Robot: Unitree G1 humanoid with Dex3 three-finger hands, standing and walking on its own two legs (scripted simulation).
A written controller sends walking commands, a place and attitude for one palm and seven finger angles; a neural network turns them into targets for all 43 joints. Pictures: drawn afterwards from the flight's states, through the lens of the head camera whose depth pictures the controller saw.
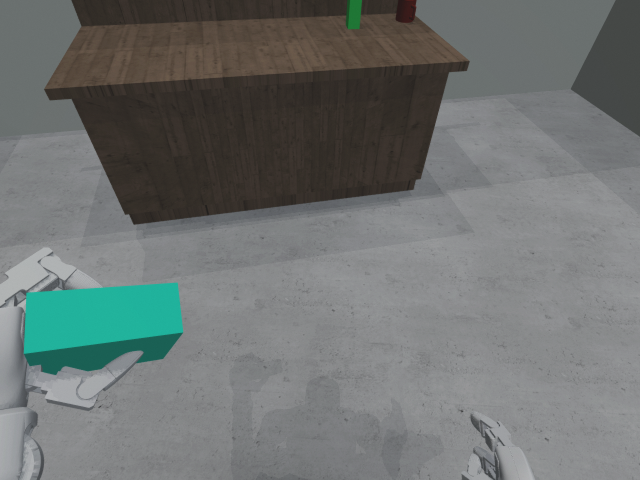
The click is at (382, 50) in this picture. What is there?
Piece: table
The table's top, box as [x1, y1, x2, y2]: [44, 13, 469, 99]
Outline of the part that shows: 469,61 416,16 411,22 403,23 395,20 395,13 361,15 360,27 358,29 348,29 346,27 345,15 81,26 44,89 49,99 62,99 466,70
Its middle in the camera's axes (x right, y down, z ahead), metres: -0.22 -0.76 +1.53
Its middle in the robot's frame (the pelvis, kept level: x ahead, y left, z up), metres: +1.63 +0.31 -0.11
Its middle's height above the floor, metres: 0.66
